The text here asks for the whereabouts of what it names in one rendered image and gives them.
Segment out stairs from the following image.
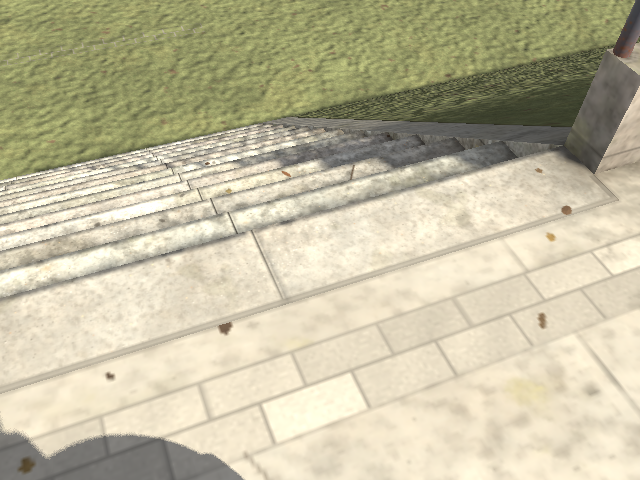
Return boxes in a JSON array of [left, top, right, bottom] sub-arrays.
[[0, 123, 518, 298]]

